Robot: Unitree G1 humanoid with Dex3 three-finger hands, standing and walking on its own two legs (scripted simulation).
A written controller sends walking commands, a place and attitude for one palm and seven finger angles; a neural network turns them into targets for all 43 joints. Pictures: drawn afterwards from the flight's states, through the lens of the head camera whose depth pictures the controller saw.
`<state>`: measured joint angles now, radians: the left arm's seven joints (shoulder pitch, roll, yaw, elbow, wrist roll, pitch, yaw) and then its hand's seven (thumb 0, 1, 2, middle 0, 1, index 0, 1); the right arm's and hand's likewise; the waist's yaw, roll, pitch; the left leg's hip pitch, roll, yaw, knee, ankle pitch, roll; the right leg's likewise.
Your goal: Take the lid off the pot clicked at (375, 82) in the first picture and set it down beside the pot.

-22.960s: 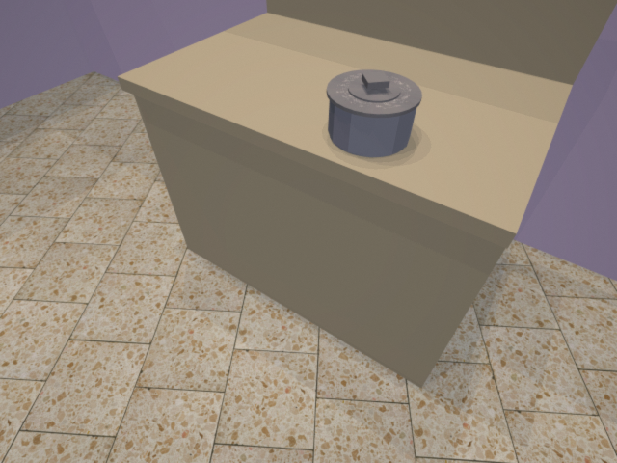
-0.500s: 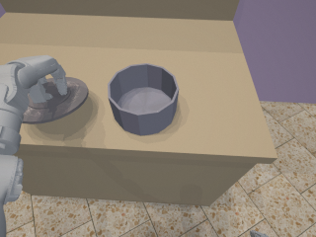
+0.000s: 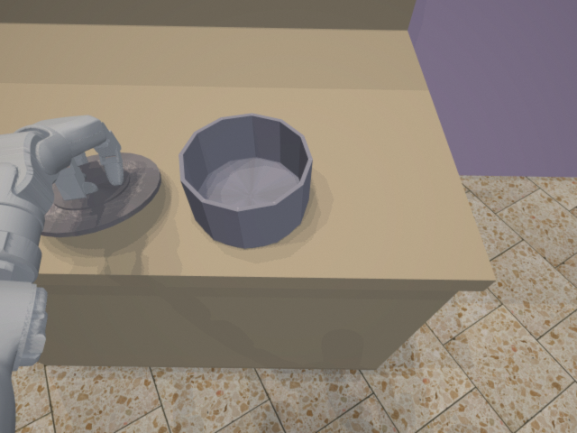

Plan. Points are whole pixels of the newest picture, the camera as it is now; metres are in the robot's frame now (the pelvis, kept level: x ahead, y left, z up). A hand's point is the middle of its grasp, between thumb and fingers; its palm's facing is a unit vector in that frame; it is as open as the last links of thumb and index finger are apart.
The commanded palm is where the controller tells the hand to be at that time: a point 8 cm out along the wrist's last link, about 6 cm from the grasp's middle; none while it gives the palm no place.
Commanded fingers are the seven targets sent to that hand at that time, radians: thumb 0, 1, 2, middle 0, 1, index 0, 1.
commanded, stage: lower the lid onto the table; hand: left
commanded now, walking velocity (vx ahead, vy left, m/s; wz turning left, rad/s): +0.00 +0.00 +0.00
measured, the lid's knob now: (86, 175) +0.47 +0.29 +0.07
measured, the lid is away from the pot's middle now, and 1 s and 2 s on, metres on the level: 0.24 0.25 0.26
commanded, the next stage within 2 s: open the fingers wide in 0.90 s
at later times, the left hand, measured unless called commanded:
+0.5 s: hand (86, 180) +0.45 +0.28 +0.08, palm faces -0.50 -0.10 -0.86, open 5.8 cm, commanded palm +0.47 +0.29 +0.14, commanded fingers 0.00 0.47 1.23 -0.83 -0.85 -1.04 -0.97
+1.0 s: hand (83, 180) +0.46 +0.29 +0.08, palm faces -0.49 -0.09 -0.86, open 5.7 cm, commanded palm +0.47 +0.29 +0.12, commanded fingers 0.00 0.46 1.21 -0.82 -0.85 -1.02 -0.97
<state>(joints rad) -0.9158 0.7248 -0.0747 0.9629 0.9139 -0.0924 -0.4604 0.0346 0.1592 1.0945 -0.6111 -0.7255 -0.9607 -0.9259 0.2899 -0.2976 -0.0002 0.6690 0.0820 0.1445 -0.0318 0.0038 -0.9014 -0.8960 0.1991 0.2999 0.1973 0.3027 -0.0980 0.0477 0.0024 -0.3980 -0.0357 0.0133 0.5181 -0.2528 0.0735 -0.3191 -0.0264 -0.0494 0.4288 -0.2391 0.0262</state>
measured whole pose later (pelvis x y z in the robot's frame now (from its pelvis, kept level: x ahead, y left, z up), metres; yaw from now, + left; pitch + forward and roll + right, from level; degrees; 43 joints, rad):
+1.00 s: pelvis -0.01 +0.00 -0.02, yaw -2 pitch +13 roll -3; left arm -1.01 0.78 -0.08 1.14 0.94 -0.13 -0.42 -0.02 0.14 1.05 -0.59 -0.82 -1.02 -0.95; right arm 0.33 -0.30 0.02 0.65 0.10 0.19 -0.04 0.00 -0.90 -0.90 0.20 0.30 0.20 0.30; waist -0.12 0.05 -0.07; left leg -0.60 -0.01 0.03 0.71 -0.33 0.08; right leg -0.53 -0.01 -0.03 0.61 -0.31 0.03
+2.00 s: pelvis +0.00 +0.01 -0.02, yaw -2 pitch +14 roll -3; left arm -0.93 0.78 -0.04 1.01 0.95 -0.18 -0.37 0.00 -0.04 0.79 -0.46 -0.84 -0.44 -0.77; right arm 0.31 -0.28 0.01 0.63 0.09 0.24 -0.04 0.00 -0.90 -0.90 0.20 0.30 0.20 0.30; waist -0.09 0.04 -0.07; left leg -0.61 -0.01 0.03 0.69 -0.33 0.08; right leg -0.53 -0.01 -0.02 0.59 -0.30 0.03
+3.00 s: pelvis +0.01 +0.02 +0.00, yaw -1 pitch +10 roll -3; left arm -0.97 0.76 -0.07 0.88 0.93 -0.10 -0.44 0.00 -0.08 0.79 -0.42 -0.74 -0.43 -0.74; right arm 0.28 -0.28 0.01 0.62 0.08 0.22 -0.02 0.00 -0.90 -0.90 0.20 0.30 0.20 0.30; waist -0.08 0.04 -0.04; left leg -0.46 -0.05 0.02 0.56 -0.28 0.10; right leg -0.37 -0.03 -0.03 0.44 -0.25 0.02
